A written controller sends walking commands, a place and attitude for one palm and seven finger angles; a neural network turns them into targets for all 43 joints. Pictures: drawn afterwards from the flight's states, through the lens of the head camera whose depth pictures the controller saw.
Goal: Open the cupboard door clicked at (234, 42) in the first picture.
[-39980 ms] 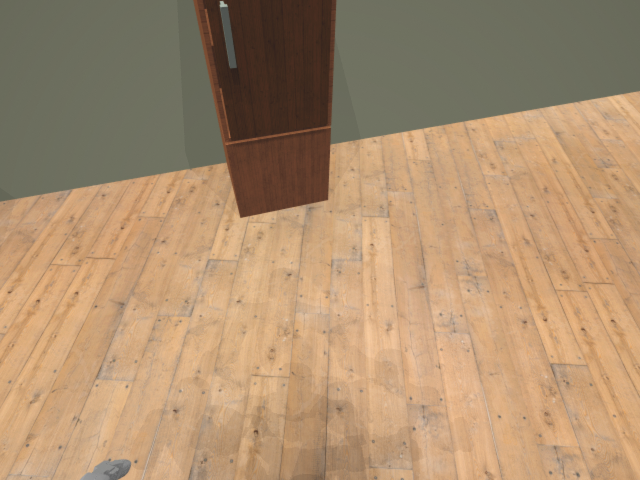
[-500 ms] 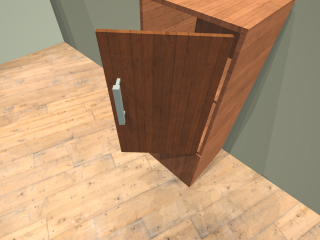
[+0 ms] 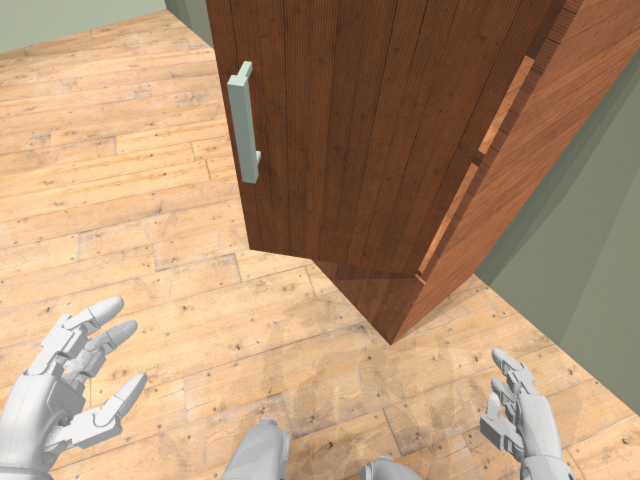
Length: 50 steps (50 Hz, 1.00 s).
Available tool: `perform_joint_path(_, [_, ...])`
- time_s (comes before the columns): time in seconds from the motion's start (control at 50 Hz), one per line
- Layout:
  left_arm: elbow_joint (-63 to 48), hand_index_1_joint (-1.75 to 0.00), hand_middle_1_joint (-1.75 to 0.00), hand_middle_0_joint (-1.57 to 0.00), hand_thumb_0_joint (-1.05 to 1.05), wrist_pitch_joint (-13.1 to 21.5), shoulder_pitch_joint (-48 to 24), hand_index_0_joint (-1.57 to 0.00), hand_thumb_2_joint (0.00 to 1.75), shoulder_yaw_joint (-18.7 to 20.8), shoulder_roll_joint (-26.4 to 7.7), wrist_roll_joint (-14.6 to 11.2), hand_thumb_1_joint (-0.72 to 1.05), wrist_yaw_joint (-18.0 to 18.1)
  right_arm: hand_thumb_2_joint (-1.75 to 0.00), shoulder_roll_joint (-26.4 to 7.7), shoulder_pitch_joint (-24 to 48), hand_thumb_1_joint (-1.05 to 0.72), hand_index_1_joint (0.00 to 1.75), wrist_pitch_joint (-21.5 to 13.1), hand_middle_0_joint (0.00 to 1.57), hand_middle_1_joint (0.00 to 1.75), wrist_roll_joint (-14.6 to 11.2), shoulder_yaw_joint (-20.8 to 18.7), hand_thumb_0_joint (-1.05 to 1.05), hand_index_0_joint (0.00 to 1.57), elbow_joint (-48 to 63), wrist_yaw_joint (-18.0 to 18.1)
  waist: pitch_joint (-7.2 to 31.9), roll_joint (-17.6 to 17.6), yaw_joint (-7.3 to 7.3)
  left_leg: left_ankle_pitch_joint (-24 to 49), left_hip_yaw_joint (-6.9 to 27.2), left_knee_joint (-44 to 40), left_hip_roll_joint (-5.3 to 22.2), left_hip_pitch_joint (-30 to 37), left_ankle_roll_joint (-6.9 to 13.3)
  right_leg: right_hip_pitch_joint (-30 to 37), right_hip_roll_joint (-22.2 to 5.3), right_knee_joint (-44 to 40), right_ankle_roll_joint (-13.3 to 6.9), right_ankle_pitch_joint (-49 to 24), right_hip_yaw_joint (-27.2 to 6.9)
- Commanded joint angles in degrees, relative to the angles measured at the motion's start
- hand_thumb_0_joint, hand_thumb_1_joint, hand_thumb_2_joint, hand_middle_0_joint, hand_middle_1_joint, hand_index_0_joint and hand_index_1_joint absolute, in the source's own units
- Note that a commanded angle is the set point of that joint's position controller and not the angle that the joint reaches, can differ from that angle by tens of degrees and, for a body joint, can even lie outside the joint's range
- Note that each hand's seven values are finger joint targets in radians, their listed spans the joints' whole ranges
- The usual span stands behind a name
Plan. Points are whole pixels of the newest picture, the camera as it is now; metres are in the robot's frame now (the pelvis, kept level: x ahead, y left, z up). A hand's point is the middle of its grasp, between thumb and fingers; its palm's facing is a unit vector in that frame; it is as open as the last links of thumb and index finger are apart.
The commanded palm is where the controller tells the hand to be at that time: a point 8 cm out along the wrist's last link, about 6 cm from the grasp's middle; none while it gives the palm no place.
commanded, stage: raise the hand with hooked fingers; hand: left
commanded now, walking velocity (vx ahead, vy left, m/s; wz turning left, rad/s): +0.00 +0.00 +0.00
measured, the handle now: (248, 126) +0.54 +0.18 +0.11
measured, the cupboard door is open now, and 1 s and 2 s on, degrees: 42 42 42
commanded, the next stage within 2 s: move the hooked fingers beside the handle in 1.56 s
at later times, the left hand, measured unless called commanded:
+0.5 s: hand (103, 330) +0.24 +0.26 +0.08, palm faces -0.02 -1.00 -0.06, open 12.3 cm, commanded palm +0.22 +0.32 +0.09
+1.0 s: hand (75, 260) +0.29 +0.30 +0.12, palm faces -0.01 -1.00 -0.06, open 14.0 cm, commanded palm +0.27 +0.35 +0.12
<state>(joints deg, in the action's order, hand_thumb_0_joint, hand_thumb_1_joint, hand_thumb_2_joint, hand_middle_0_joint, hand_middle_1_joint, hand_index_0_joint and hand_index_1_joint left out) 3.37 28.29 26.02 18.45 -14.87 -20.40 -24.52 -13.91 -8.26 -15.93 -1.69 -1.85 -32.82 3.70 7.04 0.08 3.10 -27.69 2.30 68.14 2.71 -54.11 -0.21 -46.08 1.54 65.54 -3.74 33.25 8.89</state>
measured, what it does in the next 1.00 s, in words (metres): stands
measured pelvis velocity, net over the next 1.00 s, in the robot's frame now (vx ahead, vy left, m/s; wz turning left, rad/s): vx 0.01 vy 0.04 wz -0.01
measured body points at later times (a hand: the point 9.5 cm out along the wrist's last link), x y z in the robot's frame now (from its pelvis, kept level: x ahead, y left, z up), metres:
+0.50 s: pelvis +0.00 +0.02 +0.03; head +0.07 +0.03 +0.47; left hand +0.23 +0.32 +0.08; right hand +0.15 -0.24 -0.05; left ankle +0.05 +0.12 -0.65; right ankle +0.00 -0.08 -0.65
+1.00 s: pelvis +0.01 +0.04 +0.05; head +0.06 +0.05 +0.50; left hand +0.29 +0.35 +0.13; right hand +0.17 -0.21 -0.03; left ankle +0.05 +0.12 -0.65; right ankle +0.00 -0.08 -0.65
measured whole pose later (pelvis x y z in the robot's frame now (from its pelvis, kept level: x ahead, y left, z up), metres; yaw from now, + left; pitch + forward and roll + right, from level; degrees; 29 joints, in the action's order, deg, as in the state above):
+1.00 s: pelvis +0.01 +0.04 +0.05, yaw -1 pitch +10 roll -3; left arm 18.2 14.7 1.1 22.3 -23.6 -19.9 -26.9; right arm -15.0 -15.4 -12.6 -2.7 3.0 -32.7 5.0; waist 4.7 1.6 0.1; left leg -21.5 -1.4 52.0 0.8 -40.3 3.0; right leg -33.1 0.1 48.8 -0.4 25.3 5.4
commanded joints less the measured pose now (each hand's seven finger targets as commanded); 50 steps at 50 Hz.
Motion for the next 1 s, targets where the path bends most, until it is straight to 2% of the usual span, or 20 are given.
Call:
perform_joint_path(0.0, [-8.2, -0.72, -0.72, -0.25, 0.0, 0.5, -9.5, -0.25, 0.62, 5.3, -12.7, -2.1, 0.25, -3.4, -0.9, -7.4, -1.9, -0.9, 0.3, -2.6, 0.2, 0.3, -0.6, -2.3, 0.0, 0.2, 4.6, 1.5, 11.0, 4.7, -4.72, 16.1, 0.3, -6.5, -1.4, 11.8, 2.4, 3.6, -0.5, -14.1, 3.6, -19.5, -12.0])
perform_joint_path(0.04, [-7.9, -0.75, -0.75, -0.25, 0.0, -2.1, -6.9, -0.25, 0.6, 7.5, -13.9, -3.2, 0.2, -4.8, -0.9, -7.5, -1.5, -0.9, 0.3, -2.5, 0.2, 0.3, -0.9, -2.2, 0.0, 0.2, 5.6, 1.4, 15.8, 4.1, -3.16, 18.2, 0.0, -7.5, -1.7, 12.8, 2.5, 8.2, -1.6, -14.7, 4.4, -23.5, -12.5])
perform_joint_path(0.1, [-5.1, -0.8, -0.8, -0.25, 0.0, -5.3, -3.7, -0.25, 0.57, 11.4, -15.5, -4.8, 0.13, -4.8, -0.9, -7.0, -0.9, -0.9, 0.3, -1.8, 0.2, 0.3, -1.0, -2.2, 0.0, 0.2, 6.5, 1.2, 16.8, 1.1, -1.1, 20.5, 0.3, -9.2, -1.9, 13.2, 2.3, 13.0, -2.0, -15.7, 5.5, -28.5, -12.7])
perform_joint_path(0.12, [-6.6, -0.81, -0.81, -0.26, 0.0, -5.4, -4.4, -0.26, 0.56, 10.9, -14.4, -5.1, 0.11, -4.5, -0.9, -6.8, -1.1, -0.9, 0.3, -1.7, 0.2, 0.3, -0.9, -2.0, 0.0, 0.2, 6.9, 1.1, 17.5, 0.6, -1.23, 20.8, 0.1, -9.9, -2.0, 13.5, 2.3, 13.7, -2.2, -15.6, 5.6, -29.9, -12.2])
perform_joint_path(0.18, [-6.6, -0.86, -0.86, -0.26, 0.0, -4.5, -5.5, -0.26, 0.53, 9.9, -13.0, -5.1, 0.04, -2.7, -0.9, -6.7, -1.5, -0.9, 0.3, -1.9, 0.2, 0.3, -0.8, -2.1, 0.0, 0.2, 6.8, 0.9, 15.2, 0.2, -1.77, 19.5, -0.1, -11.7, -2.1, 14.4, 2.1, 11.8, -2.1, -16.4, 5.6, -27.4, -11.2])
perform_joint_path(0.2, [-5.5, -0.87, -0.87, -0.26, 0.0, -4.1, -5.8, -0.26, 0.52, 11.2, -14.2, -5.1, 0.01, -2.4, -0.9, -6.8, -1.7, -0.9, 0.3, -1.9, 0.2, 0.3, -0.7, -2.3, 0.0, 0.2, 6.7, 0.8, 15.0, -0.7, -1.31, 20.1, -0.1, -11.4, -2.0, 14.2, 2.0, 12.2, -1.9, -16.2, 5.4, -28.0, -11.5])
perform_joint_path(0.22, [-5.0, -0.88, -0.88, -0.27, 0.0, -3.7, -6.1, -0.27, 0.51, 10.1, -13.6, -4.7, -0.01, -2.4, -0.9, -7.0, -2.0, -0.9, 0.3, -1.8, 0.2, 0.3, -0.7, -2.0, 0.0, 0.2, 6.6, 0.7, 14.1, -0.4, -1.84, 19.4, -0.3, -12.0, -2.1, 14.1, 1.9, 11.6, -2.1, -16.4, 5.3, -27.3, -11.2])
perform_joint_path(0.28, [-3.8, -0.93, -0.93, -0.27, 0.0, -2.7, -7.1, -0.27, 0.48, 8.7, -12.9, -4.1, -0.08, -2.2, -0.9, -7.7, -2.8, -0.9, 0.3, -2.0, 0.2, 0.3, -0.8, -2.2, 0.0, 0.2, 6.9, 0.6, 12.4, 0.4, -2.26, 17.4, -0.4, -13.7, -2.2, 15.5, 2.1, 8.5, -1.3, -16.9, 4.4, -21.3, -9.4])
perform_joint_path(0.36, [-4.7, -0.99, -0.99, -0.28, 0.0, -2.1, -11.8, -0.28, 0.44, 8.1, -15.1, -3.6, -0.17, -2.2, -0.9, -8.8, -4.0, -0.9, 0.3, -2.0, 0.2, 0.3, -1.1, -1.8, 0.0, 0.2, 7.5, 1.0, 11.7, 2.1, -2.79, 14.4, -0.3, -15.8, -2.0, 17.8, 2.4, 6.7, -0.6, -18.0, 3.3, -14.0, -8.3])
perform_joint_path(0.44, [-7.3, -1.05, -1.05, -0.28, 0.0, -2.2, -14.1, -0.28, 0.4, 8.6, -16.8, -3.1, -0.27, -0.9, -0.9, -9.1, -4.5, -0.9, 0.3, -2.2, 0.2, 0.3, -1.1, -1.4, 0.0, 0.2, 7.9, 1.1, 13.2, 6.0, -2.21, 14.5, 0.5, -18.6, -1.8, 22.1, 2.1, 7.0, -0.1, -17.8, 2.5, -13.8, -6.4])
perform_joint_path(0.48, [-7.1, -1.08, -1.08, -0.29, 0.0, -2.7, -14.9, -0.29, 0.38, 8.1, -16.5, -2.8, -0.31, 0.0, -0.9, -9.2, -4.5, -0.9, 0.3, -2.0, 0.2, 0.3, -1.2, -1.1, 0.0, 0.2, 8.0, 1.0, 11.7, 6.8, -2.38, 13.0, 1.0, -20.0, -1.7, 22.9, 1.9, 6.5, 0.1, -18.3, 2.4, -12.5, -5.6])
perform_joint_path(0.54, [-4.9, -1.12, -1.12, -0.29, 0.0, -4.5, -17.9, -0.29, 0.35, 7.8, -17.0, -2.4, -0.38, 0.4, -0.9, -9.6, -4.8, -0.9, 0.3, -1.3, 0.2, 0.3, -1.3, -0.7, 0.0, 0.2, 8.4, 1.1, 9.7, 5.5, -3.1, 9.8, 1.7, -21.8, -1.5, 23.1, 1.7, 6.1, 0.3, -19.1, 2.4, -10.8, -5.0])
perform_joint_path(0.58, [-4.5, -1.15, -1.15, -0.29, 0.0, -5.5, -19.3, -0.29, 0.33, 7.8, -17.5, -2.2, -0.43, 0.3, -0.9, -9.8, -4.9, -0.9, 0.3, -1.2, 0.2, 0.3, -1.3, -0.5, 0.0, 0.2, 8.6, 1.3, 10.0, 6.9, -3.06, 9.0, 1.8, -22.5, -1.6, 24.1, 1.7, 6.4, 0.1, -19.9, 2.4, -10.7, -5.1])
perform_joint_path(0.64, [-3.0, -1.2, -1.2, -0.3, 0.0, -7.0, -22.4, -0.3, 0.3, 7.4, -17.9, -1.8, -0.5, -0.2, -0.9, -10.0, -5.3, -0.9, 0.3, -0.7, 0.2, 0.3, -1.4, -0.1, 0.0, 0.2, 8.9, 1.4, 9.9, 6.2, -3.14, 10.1, 2.4, -23.6, -1.3, 25.7, 1.5, 7.2, 0.5, -20.2, 2.2, -11.9, -4.7])
perform_joint_path(0.72, [-1.9, -1.2, -1.2, -0.3, 0.0, -8.2, -26.6, -0.3, 0.3, 7.5, -18.9, -1.6, -0.5, -0.5, -0.9, -10.1, -5.4, -0.9, 0.3, -0.5, 0.2, 0.3, -1.3, 0.4, 0.0, 0.2, 8.9, 1.6, 9.7, 7.4, -3.14, 11.2, 3.0, -24.9, -1.2, 27.9, 1.1, 8.0, 0.6, -20.9, 1.9, -13.0, -4.4])
perform_joint_path(0.78, [0.0, -1.2, -1.2, -0.3, 0.0, -9.0, -29.2, -0.3, 0.3, 8.0, -19.8, -1.2, -0.5, -0.8, -0.9, -10.2, -5.5, -0.9, 0.3, -0.1, 0.2, 0.3, -1.3, 0.4, 0.0, 0.2, 8.8, 1.8, 9.7, 5.3, -3.44, 11.4, 2.9, -25.3, -1.2, 28.1, 1.3, 8.5, 0.5, -21.7, 2.2, -13.3, -4.5])
perform_joint_path(0.8, [1.1, -1.2, -1.2, -0.3, 0.0, -9.3, -30.4, -0.3, 0.3, 8.6, -20.6, -1.3, -0.5, -1.1, -0.9, -10.3, -5.7, -0.9, 0.3, 0.0, 0.2, 0.3, -1.2, 0.6, 0.0, 0.2, 8.5, 1.9, 9.1, 6.5, -3.05, 12.2, 2.7, -25.2, -1.4, 28.2, 1.2, 9.0, 0.7, -21.8, 1.8, -13.9, -4.6])
perform_joint_path(0.84, [2.1, -1.2, -1.2, -0.3, 0.0, -9.6, -32.1, -0.3, 0.3, 8.8, -21.0, -1.3, -0.5, -1.6, -0.9, -10.3, -5.8, -0.9, 0.3, 0.2, 0.2, 0.3, -1.3, 0.5, 0.0, 0.2, 8.4, 2.1, 9.8, 5.6, -3.36, 12.9, 2.6, -25.7, -1.3, 29.3, 1.2, 9.3, 0.5, -22.4, 2.0, -14.4, -4.6])
perform_joint_path(0.9, [2.5, -1.2, -1.2, -0.3, 0.0, -10.0, -34.9, -0.3, 0.3, 9.5, -22.7, -1.2, -0.5, -1.9, -0.9, -10.4, -5.9, -0.9, 0.3, 0.4, 0.2, 0.3, -1.2, 0.7, 0.0, 0.2, 8.1, 2.2, 10.9, 7.2, -3.06, 14.5, 2.8, -26.0, -1.3, 30.9, 1.1, 10.2, 0.5, -22.7, 1.8, -15.4, -4.7])
perform_joint_path(0.98, [5.2, -1.2, -1.2, -0.3, 0.0, -10.6, -37.0, -0.3, 0.3, 10.2, -23.6, -1.1, -0.5, -2.6, -0.9, -10.6, -6.2, -0.9, 0.3, 0.8, 0.2, 0.3, -1.4, 0.6, 0.0, 0.2, 7.8, 2.4, 11.1, 6.5, -3.22, 15.9, 2.4, -26.6, -1.3, 31.7, 1.2, 11.1, 0.4, -23.5, 2.0, -16.4, -4.7])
